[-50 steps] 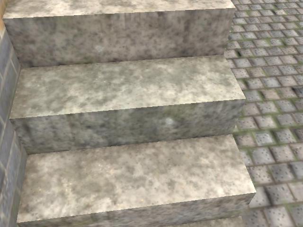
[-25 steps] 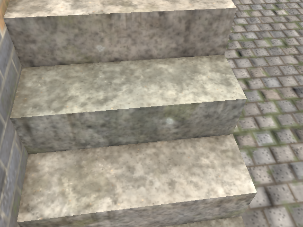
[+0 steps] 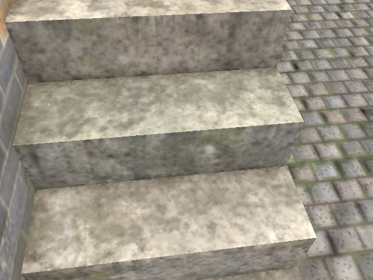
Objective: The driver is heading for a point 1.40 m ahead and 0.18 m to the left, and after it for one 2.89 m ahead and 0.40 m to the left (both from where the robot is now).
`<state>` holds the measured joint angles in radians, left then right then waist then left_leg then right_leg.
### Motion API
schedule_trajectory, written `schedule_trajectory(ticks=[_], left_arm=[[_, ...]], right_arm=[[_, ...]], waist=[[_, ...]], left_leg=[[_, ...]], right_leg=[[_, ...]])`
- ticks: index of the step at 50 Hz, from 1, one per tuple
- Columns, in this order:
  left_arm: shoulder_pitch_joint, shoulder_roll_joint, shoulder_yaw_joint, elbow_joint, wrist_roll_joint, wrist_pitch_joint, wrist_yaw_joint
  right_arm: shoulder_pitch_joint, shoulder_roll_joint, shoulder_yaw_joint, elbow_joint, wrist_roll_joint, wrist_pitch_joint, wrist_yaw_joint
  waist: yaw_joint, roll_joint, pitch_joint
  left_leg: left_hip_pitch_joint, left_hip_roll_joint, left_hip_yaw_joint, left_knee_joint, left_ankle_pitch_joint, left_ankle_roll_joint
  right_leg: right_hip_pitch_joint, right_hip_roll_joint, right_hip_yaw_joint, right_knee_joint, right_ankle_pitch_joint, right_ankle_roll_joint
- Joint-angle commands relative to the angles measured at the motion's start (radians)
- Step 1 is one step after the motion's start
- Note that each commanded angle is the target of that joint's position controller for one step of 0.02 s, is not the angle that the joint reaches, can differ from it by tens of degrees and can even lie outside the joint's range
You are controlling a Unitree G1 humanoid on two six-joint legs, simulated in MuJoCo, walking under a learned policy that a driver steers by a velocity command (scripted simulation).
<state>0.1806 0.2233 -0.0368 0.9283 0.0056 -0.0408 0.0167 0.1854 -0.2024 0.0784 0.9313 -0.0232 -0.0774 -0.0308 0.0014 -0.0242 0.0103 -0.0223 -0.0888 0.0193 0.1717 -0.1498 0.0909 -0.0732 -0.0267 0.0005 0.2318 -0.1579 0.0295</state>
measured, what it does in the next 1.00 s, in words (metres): stands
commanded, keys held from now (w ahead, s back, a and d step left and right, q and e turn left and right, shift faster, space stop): w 1.00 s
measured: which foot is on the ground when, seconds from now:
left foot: down 0.00-1.00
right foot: down 0.00-1.00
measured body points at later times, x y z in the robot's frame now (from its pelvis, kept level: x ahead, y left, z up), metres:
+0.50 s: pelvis +0.00 +0.00 +0.00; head +0.01 +0.01 +0.45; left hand +0.10 +0.24 -0.14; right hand +0.10 -0.23 -0.13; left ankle -0.04 +0.06 -0.75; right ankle -0.02 -0.14 -0.75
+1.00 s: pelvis +0.00 +0.00 +0.00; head +0.01 +0.01 +0.45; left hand +0.10 +0.24 -0.14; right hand +0.11 -0.23 -0.13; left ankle -0.04 +0.06 -0.75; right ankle -0.02 -0.14 -0.75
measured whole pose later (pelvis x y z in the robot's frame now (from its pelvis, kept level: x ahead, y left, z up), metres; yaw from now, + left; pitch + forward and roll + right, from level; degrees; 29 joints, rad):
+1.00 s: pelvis +0.00 +0.00 +0.00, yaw +0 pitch +0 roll +0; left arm 0.18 0.22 -0.03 0.93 0.01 -0.04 0.02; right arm 0.18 -0.20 0.07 0.93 -0.02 -0.08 -0.03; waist 0.00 -0.02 0.01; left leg -0.02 -0.09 0.01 0.17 -0.15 0.09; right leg -0.07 -0.03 0.01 0.23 -0.16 0.03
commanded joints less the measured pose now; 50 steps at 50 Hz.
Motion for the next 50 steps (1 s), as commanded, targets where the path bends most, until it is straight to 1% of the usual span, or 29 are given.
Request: schedule_trajectory(ticks=[1,2,4,5,7,9,10,12,14,15,17,20,22,25,27,30,32,34,35,37,39,40,41,43,44,46,47,49,50], left_arm=[[-0.011,0.087,0.017,-0.050,0.004,-0.011,0.003],[0.003,0.087,0.018,-0.046,-0.003,-0.011,0.002],[-0.009,0.090,0.019,-0.048,-0.003,-0.010,0.002],[-0.021,0.089,0.018,-0.052,0.004,-0.010,0.003],[0.003,0.087,0.018,-0.046,-0.003,-0.011,0.002],[-0.009,0.090,0.019,-0.048,-0.003,-0.010,0.002],[-0.021,0.089,0.019,-0.052,0.004,-0.010,0.003],[0.002,0.087,0.019,-0.046,-0.003,-0.011,0.002],[-0.010,0.090,0.020,-0.049,-0.003,-0.010,0.002],[-0.022,0.089,0.019,-0.052,0.004,-0.010,0.003],[0.002,0.087,0.019,-0.046,-0.003,-0.011,0.002],[-0.023,0.089,0.020,-0.052,0.004,-0.010,0.003],[0.002,0.087,0.020,-0.047,-0.003,-0.010,0.002],[-0.023,0.089,0.021,-0.052,0.004,-0.010,0.003],[0.002,0.087,0.020,-0.047,-0.003,-0.010,0.003],[-0.023,0.089,0.021,-0.053,0.004,-0.010,0.003],[0.002,0.086,0.021,-0.047,-0.003,-0.010,0.003],[-0.009,0.090,0.022,-0.050,-0.002,-0.010,0.002],[-0.022,0.089,0.022,-0.053,0.005,-0.010,0.003],[0.002,0.086,0.021,-0.047,-0.003,-0.010,0.003],[-0.009,0.089,0.022,-0.050,-0.002,-0.010,0.002],[-0.022,0.088,0.022,-0.054,0.005,-0.010,0.003],[-0.002,0.087,0.022,-0.049,-0.002,-0.010,0.003],[-0.018,0.088,0.023,-0.053,0.005,-0.010,0.003],[-0.001,0.087,0.022,-0.049,-0.002,-0.010,0.003],[-0.019,0.088,0.023,-0.053,0.005,-0.010,0.003],[-0.002,0.087,0.022,-0.049,-0.002,-0.010,0.003],[-0.019,0.088,0.023,-0.053,0.005,-0.010,0.003],[-0.001,0.087,0.023,-0.049,-0.002,-0.010,0.003]], right_arm=[[-0.013,-0.095,-0.020,-0.052,-0.002,-0.013,-0.003],[0.005,-0.101,-0.021,-0.044,0.004,-0.012,-0.003],[-0.003,-0.103,-0.022,-0.045,0.002,-0.010,-0.003],[-0.019,-0.097,-0.021,-0.052,-0.004,-0.012,-0.003],[0.004,-0.100,-0.021,-0.045,0.004,-0.012,-0.003],[-0.004,-0.103,-0.022,-0.046,0.002,-0.010,-0.003],[-0.019,-0.097,-0.022,-0.053,-0.003,-0.012,-0.003],[0.004,-0.100,-0.022,-0.045,0.004,-0.012,-0.003],[-0.004,-0.102,-0.023,-0.046,0.002,-0.010,-0.003],[-0.019,-0.096,-0.022,-0.053,-0.003,-0.012,-0.003],[0.004,-0.099,-0.022,-0.046,0.004,-0.012,-0.003],[-0.020,-0.096,-0.022,-0.054,-0.003,-0.012,-0.003],[0.004,-0.099,-0.023,-0.046,0.004,-0.012,-0.003],[-0.020,-0.096,-0.023,-0.055,-0.003,-0.012,-0.003],[0.003,-0.099,-0.023,-0.047,0.004,-0.012,-0.003],[-0.021,-0.095,-0.023,-0.055,-0.003,-0.012,-0.003],[0.003,-0.098,-0.023,-0.048,0.004,-0.012,-0.003],[-0.007,-0.100,-0.024,-0.050,0.003,-0.011,-0.003],[-0.023,-0.094,-0.023,-0.057,-0.002,-0.012,-0.003],[0.003,-0.098,-0.024,-0.048,0.004,-0.012,-0.003],[-0.008,-0.100,-0.024,-0.051,0.003,-0.011,-0.003],[-0.024,-0.094,-0.023,-0.058,-0.002,-0.012,-0.003],[0.000,-0.098,-0.024,-0.050,0.003,-0.012,-0.003],[-0.021,-0.094,-0.023,-0.058,-0.002,-0.013,-0.003],[0.000,-0.097,-0.024,-0.050,0.003,-0.012,-0.003],[-0.022,-0.094,-0.024,-0.058,-0.002,-0.013,-0.003],[0.000,-0.097,-0.024,-0.051,0.003,-0.012,-0.003],[-0.022,-0.094,-0.024,-0.058,-0.002,-0.013,-0.003],[0.000,-0.097,-0.024,-0.051,0.003,-0.012,-0.003]], waist=[[0.001,0.031,-0.028],[-0.001,0.029,-0.056],[-0.001,0.024,-0.034],[0.001,0.027,-0.009],[-0.001,0.029,-0.056],[-0.001,0.024,-0.034],[0.002,0.027,-0.009],[0.000,0.028,-0.056],[-0.001,0.024,-0.034],[0.002,0.027,-0.009],[0.000,0.028,-0.056],[0.001,0.027,-0.009],[0.000,0.029,-0.057],[0.002,0.027,-0.009],[0.000,0.029,-0.057],[0.002,0.027,-0.009],[0.000,0.029,-0.057],[0.001,0.024,-0.035],[0.003,0.027,-0.010],[0.001,0.029,-0.057],[0.001,0.024,-0.035],[0.003,0.027,-0.010],[0.000,0.028,-0.052],[0.003,0.029,-0.011],[0.000,0.028,-0.053],[0.003,0.028,-0.010],[0.000,0.028,-0.053],[0.003,0.028,-0.011],[0.000,0.028,-0.053]], left_leg=[[0.037,0.206,-0.142,0.019,0.330,-0.036],[0.050,0.205,-0.144,0.003,0.297,-0.041],[0.044,0.204,-0.146,-0.002,0.283,-0.040],[0.033,0.205,-0.144,0.015,0.317,-0.036],[0.050,0.205,-0.145,0.004,0.296,-0.040],[0.044,0.203,-0.146,-0.002,0.283,-0.040],[0.033,0.204,-0.144,0.015,0.317,-0.036],[0.050,0.205,-0.145,0.004,0.296,-0.040],[0.044,0.203,-0.147,-0.001,0.283,-0.040],[0.033,0.204,-0.145,0.015,0.317,-0.035],[0.049,0.204,-0.146,0.004,0.296,-0.040],[0.033,0.204,-0.146,0.015,0.318,-0.036],[0.049,0.204,-0.146,0.004,0.296,-0.040],[0.032,0.204,-0.146,0.016,0.317,-0.036],[0.049,0.204,-0.147,0.004,0.295,-0.040],[0.032,0.203,-0.147,0.016,0.316,-0.036],[0.049,0.203,-0.147,0.005,0.295,-0.040],[0.043,0.202,-0.149,0.001,0.281,-0.041],[0.032,0.203,-0.147,0.017,0.317,-0.036],[0.048,0.203,-0.148,0.005,0.295,-0.040],[0.042,0.202,-0.149,0.001,0.280,-0.041],[0.031,0.203,-0.147,0.017,0.316,-0.036],[0.046,0.203,-0.149,0.005,0.297,-0.040],[0.032,0.202,-0.147,0.017,0.315,-0.037],[0.046,0.203,-0.149,0.005,0.295,-0.040],[0.031,0.202,-0.147,0.017,0.314,-0.036],[0.046,0.203,-0.150,0.005,0.295,-0.040],[0.031,0.202,-0.147,0.017,0.315,-0.036],[0.046,0.202,-0.150,0.005,0.295,-0.040]], right_leg=[[-0.036,-0.107,0.090,-0.001,0.170,-0.046],[-0.025,-0.106,0.085,-0.015,0.148,-0.041],[-0.034,-0.105,0.086,-0.019,0.149,-0.039],[-0.043,-0.105,0.090,-0.004,0.169,-0.044],[-0.025,-0.106,0.085,-0.015,0.149,-0.041],[-0.033,-0.104,0.086,-0.019,0.149,-0.039],[-0.042,-0.105,0.090,-0.004,0.169,-0.044],[-0.024,-0.106,0.086,-0.015,0.149,-0.041],[-0.033,-0.104,0.086,-0.019,0.150,-0.039],[-0.042,-0.105,0.090,-0.004,0.170,-0.044],[-0.024,-0.105,0.086,-0.016,0.150,-0.040],[-0.042,-0.105,0.090,-0.004,0.172,-0.044],[-0.024,-0.105,0.086,-0.016,0.151,-0.040],[-0.041,-0.104,0.090,-0.004,0.173,-0.044],[-0.023,-0.105,0.086,-0.016,0.151,-0.040],[-0.041,-0.104,0.091,-0.005,0.173,-0.044],[-0.023,-0.105,0.086,-0.016,0.152,-0.040],[-0.031,-0.104,0.087,-0.022,0.153,-0.038],[-0.040,-0.104,0.091,-0.006,0.175,-0.044],[-0.022,-0.105,0.087,-0.016,0.152,-0.040],[-0.031,-0.104,0.087,-0.022,0.153,-0.038],[-0.040,-0.104,0.091,-0.007,0.175,-0.044],[-0.024,-0.105,0.087,-0.017,0.158,-0.040],[-0.040,-0.104,0.091,-0.008,0.172,-0.044],[-0.024,-0.105,0.087,-0.018,0.156,-0.040],[-0.040,-0.104,0.091,-0.008,0.173,-0.043],[-0.023,-0.105,0.087,-0.018,0.157,-0.039],[-0.040,-0.104,0.091,-0.007,0.173,-0.043],[-0.023,-0.105,0.088,-0.018,0.157,-0.039]])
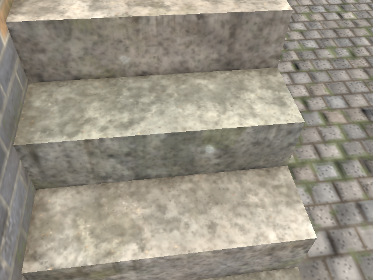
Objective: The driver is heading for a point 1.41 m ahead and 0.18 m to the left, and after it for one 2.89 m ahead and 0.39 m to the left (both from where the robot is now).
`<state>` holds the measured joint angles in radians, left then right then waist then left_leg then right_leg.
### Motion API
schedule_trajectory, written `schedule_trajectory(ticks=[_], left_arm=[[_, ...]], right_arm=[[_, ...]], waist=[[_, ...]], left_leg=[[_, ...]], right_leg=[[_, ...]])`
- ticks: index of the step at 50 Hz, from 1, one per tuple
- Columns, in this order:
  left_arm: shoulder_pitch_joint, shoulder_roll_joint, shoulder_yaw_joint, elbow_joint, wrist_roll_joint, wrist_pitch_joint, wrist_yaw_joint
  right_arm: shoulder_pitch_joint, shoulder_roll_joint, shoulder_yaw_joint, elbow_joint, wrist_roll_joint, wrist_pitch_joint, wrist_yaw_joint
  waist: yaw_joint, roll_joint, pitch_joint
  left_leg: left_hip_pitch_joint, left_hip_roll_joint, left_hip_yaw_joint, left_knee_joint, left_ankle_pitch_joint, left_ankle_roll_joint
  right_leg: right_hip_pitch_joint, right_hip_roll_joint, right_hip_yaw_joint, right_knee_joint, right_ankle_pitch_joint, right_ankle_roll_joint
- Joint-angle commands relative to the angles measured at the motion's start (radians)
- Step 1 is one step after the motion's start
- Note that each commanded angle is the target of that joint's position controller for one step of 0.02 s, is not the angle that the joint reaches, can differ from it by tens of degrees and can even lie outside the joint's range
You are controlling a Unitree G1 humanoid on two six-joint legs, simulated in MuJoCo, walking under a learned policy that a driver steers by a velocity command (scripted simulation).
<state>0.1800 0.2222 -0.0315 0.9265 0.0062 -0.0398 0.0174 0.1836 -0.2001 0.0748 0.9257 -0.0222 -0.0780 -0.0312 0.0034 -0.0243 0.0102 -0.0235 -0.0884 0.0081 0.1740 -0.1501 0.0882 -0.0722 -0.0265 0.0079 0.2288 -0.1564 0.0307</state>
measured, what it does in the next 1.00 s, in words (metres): stands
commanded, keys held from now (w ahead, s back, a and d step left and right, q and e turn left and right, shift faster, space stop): w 0.52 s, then no key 0.48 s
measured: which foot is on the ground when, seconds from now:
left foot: down 0.00-1.00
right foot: down 0.00-1.00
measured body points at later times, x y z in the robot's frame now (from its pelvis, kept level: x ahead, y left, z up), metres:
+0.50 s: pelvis +0.00 +0.00 +0.00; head +0.01 +0.01 +0.45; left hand +0.10 +0.24 -0.14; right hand +0.11 -0.23 -0.13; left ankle -0.04 +0.06 -0.75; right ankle -0.02 -0.14 -0.75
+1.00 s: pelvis -0.01 +0.00 +0.00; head +0.00 +0.01 +0.45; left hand +0.01 +0.24 -0.16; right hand +0.03 -0.24 -0.14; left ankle -0.04 +0.06 -0.75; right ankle -0.02 -0.14 -0.75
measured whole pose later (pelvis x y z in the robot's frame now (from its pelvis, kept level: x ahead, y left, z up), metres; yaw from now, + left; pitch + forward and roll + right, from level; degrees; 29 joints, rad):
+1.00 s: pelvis -0.01 +0.00 +0.00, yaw +0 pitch -1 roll +0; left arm 0.28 0.22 -0.01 1.01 0.01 -0.01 0.02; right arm 0.28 -0.19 0.05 0.98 -0.01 -0.05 -0.04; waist 0.02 -0.03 0.04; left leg -0.05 -0.08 0.01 0.26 -0.18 0.08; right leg -0.09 -0.02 0.02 0.29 -0.18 0.03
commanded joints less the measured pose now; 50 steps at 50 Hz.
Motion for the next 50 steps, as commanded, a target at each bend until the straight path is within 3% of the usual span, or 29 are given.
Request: schedule_trajectory(ticks=[1,2,3,5,6,8,9,11,12,14,15,17,18,20,21,24,26,30,50], left_arm=[[-0.005,0.090,0.018,-0.048,-0.003,-0.011,0.002],[-0.018,0.089,0.018,-0.051,0.004,-0.011,0.003],[-0.001,0.088,0.018,-0.047,-0.002,-0.011,0.002],[-0.018,0.089,0.018,-0.051,0.004,-0.011,0.003],[-0.001,0.088,0.018,-0.048,-0.002,-0.011,0.002],[-0.018,0.089,0.018,-0.051,0.004,-0.011,0.003],[-0.001,0.088,0.018,-0.048,-0.002,-0.011,0.002],[-0.018,0.089,0.019,-0.052,0.004,-0.011,0.003],[-0.001,0.088,0.018,-0.048,-0.002,-0.011,0.002],[-0.018,0.089,0.019,-0.052,0.004,-0.011,0.003],[-0.001,0.088,0.018,-0.048,-0.002,-0.011,0.002],[-0.018,0.089,0.019,-0.052,0.004,-0.011,0.003],[-0.001,0.088,0.019,-0.048,-0.002,-0.011,0.002],[-0.018,0.089,0.019,-0.052,0.004,-0.011,0.003],[-0.001,0.088,0.019,-0.048,-0.002,-0.011,0.002],[-0.019,0.089,0.019,-0.052,0.005,-0.011,0.003],[0.003,0.087,0.019,-0.047,-0.003,-0.011,0.002],[0.037,0.098,0.024,-0.029,0.000,-0.006,0.003],[0.156,0.091,0.041,0.066,0.005,0.031,0.006]], right_arm=[[-0.003,-0.103,-0.021,-0.046,0.002,-0.011,-0.003],[-0.020,-0.096,-0.020,-0.053,-0.003,-0.012,-0.002],[0.002,-0.099,-0.020,-0.046,0.002,-0.011,-0.003],[-0.020,-0.096,-0.020,-0.054,-0.003,-0.012,-0.002],[0.002,-0.099,-0.021,-0.046,0.002,-0.011,-0.003],[-0.020,-0.096,-0.021,-0.054,-0.003,-0.012,-0.002],[0.002,-0.099,-0.021,-0.046,0.002,-0.011,-0.003],[-0.020,-0.096,-0.021,-0.054,-0.003,-0.012,-0.002],[0.002,-0.099,-0.021,-0.047,0.002,-0.011,-0.003],[-0.020,-0.096,-0.021,-0.055,-0.003,-0.012,-0.002],[0.002,-0.099,-0.021,-0.047,0.002,-0.011,-0.003],[-0.020,-0.095,-0.021,-0.055,-0.003,-0.012,-0.002],[0.001,-0.099,-0.021,-0.048,0.002,-0.011,-0.003],[-0.020,-0.095,-0.021,-0.055,-0.003,-0.012,-0.002],[0.001,-0.099,-0.021,-0.048,0.002,-0.011,-0.003],[-0.021,-0.095,-0.021,-0.056,-0.003,-0.012,-0.003],[0.004,-0.099,-0.022,-0.047,0.003,-0.012,-0.003],[0.031,-0.109,-0.028,-0.028,0.006,-0.008,-0.003],[0.150,-0.082,-0.043,0.032,0.017,0.023,-0.011]], waist=[[0.000,0.026,-0.039],[0.002,0.028,-0.011],[-0.001,0.028,-0.053],[0.002,0.028,-0.011],[-0.001,0.028,-0.053],[0.002,0.028,-0.011],[-0.001,0.028,-0.053],[0.002,0.028,-0.011],[-0.001,0.028,-0.053],[0.002,0.028,-0.011],[-0.001,0.028,-0.053],[0.002,0.028,-0.011],[-0.001,0.028,-0.053],[0.002,0.028,-0.011],[-0.001,0.028,-0.053],[0.002,0.029,-0.010],[0.000,0.028,-0.058],[0.007,0.027,-0.034],[0.017,0.028,0.041]], left_leg=[[0.045,0.201,-0.139,0.000,0.287,-0.038],[0.032,0.201,-0.136,0.015,0.315,-0.034],[0.047,0.202,-0.139,0.003,0.295,-0.037],[0.032,0.201,-0.137,0.016,0.315,-0.034],[0.047,0.202,-0.139,0.003,0.295,-0.037],[0.031,0.201,-0.137,0.016,0.315,-0.034],[0.047,0.201,-0.139,0.003,0.295,-0.037],[0.031,0.201,-0.137,0.016,0.315,-0.034],[0.046,0.201,-0.140,0.004,0.295,-0.037],[0.031,0.201,-0.137,0.016,0.315,-0.034],[0.046,0.201,-0.140,0.004,0.295,-0.037],[0.031,0.200,-0.138,0.016,0.314,-0.034],[0.046,0.201,-0.140,0.004,0.295,-0.037],[0.030,0.200,-0.138,0.017,0.314,-0.034],[0.046,0.201,-0.140,0.004,0.294,-0.037],[0.030,0.200,-0.138,0.017,0.316,-0.033],[0.047,0.200,-0.140,0.005,0.293,-0.037],[0.040,0.200,-0.127,0.034,0.361,-0.037],[-0.029,0.197,-0.126,0.058,0.229,-0.036]], right_leg=[[-0.029,-0.103,0.079,-0.017,0.153,-0.039],[-0.041,-0.104,0.084,-0.004,0.172,-0.044],[-0.024,-0.105,0.080,-0.014,0.156,-0.040],[-0.041,-0.104,0.084,-0.004,0.172,-0.044],[-0.024,-0.105,0.080,-0.014,0.157,-0.040],[-0.040,-0.104,0.084,-0.004,0.173,-0.044],[-0.023,-0.105,0.080,-0.014,0.157,-0.040],[-0.040,-0.104,0.084,-0.004,0.173,-0.044],[-0.023,-0.105,0.081,-0.014,0.157,-0.040],[-0.040,-0.104,0.084,-0.004,0.173,-0.044],[-0.023,-0.105,0.081,-0.014,0.158,-0.040],[-0.040,-0.104,0.084,-0.004,0.174,-0.044],[-0.023,-0.104,0.081,-0.014,0.158,-0.040],[-0.040,-0.104,0.084,-0.004,0.174,-0.044],[-0.023,-0.104,0.081,-0.014,0.158,-0.040],[-0.039,-0.104,0.085,-0.004,0.177,-0.044],[-0.021,-0.104,0.080,-0.013,0.155,-0.040],[-0.022,-0.101,0.075,0.014,0.177,-0.036],[-0.057,-0.097,0.090,0.038,0.076,-0.038]])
